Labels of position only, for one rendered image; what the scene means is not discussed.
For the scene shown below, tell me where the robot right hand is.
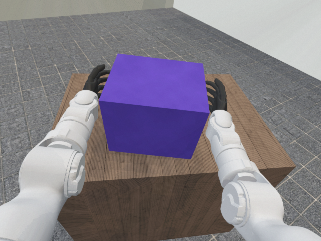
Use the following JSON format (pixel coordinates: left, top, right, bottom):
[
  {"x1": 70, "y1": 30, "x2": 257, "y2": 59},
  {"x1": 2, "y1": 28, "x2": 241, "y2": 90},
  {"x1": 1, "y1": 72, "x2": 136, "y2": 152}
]
[{"x1": 205, "y1": 78, "x2": 227, "y2": 114}]

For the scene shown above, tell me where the robot left upper arm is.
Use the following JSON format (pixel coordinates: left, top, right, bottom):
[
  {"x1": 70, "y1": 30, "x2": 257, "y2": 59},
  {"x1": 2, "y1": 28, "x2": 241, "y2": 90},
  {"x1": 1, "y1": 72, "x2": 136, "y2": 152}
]
[{"x1": 0, "y1": 146, "x2": 85, "y2": 241}]

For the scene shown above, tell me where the robot right forearm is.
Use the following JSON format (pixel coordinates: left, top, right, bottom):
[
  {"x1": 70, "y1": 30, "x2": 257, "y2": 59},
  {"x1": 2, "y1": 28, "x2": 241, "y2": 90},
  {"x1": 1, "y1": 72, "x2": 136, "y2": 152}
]
[{"x1": 205, "y1": 110, "x2": 284, "y2": 209}]

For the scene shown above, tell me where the pedestal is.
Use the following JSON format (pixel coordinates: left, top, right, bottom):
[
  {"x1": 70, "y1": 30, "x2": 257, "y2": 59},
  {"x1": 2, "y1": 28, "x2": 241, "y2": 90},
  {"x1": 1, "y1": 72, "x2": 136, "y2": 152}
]
[{"x1": 51, "y1": 73, "x2": 296, "y2": 241}]

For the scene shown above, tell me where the robot left hand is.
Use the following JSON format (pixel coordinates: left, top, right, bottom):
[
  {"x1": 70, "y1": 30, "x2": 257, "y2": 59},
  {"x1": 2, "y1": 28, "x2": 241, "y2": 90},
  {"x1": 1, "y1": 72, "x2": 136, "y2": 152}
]
[{"x1": 83, "y1": 64, "x2": 111, "y2": 99}]

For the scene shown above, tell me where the robot right upper arm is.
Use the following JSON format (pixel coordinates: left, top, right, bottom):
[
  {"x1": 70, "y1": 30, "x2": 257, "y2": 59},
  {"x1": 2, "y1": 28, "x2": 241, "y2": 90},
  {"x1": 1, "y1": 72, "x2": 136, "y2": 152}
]
[{"x1": 220, "y1": 180, "x2": 321, "y2": 241}]

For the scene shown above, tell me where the robot left forearm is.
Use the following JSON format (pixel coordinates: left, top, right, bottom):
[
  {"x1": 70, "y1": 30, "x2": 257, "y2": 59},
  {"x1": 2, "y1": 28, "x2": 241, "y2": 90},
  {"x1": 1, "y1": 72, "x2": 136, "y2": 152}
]
[{"x1": 18, "y1": 90, "x2": 98, "y2": 189}]

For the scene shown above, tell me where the carton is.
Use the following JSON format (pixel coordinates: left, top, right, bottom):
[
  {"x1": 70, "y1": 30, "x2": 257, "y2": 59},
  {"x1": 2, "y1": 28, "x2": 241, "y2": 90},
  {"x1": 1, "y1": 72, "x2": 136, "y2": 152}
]
[{"x1": 99, "y1": 54, "x2": 210, "y2": 159}]

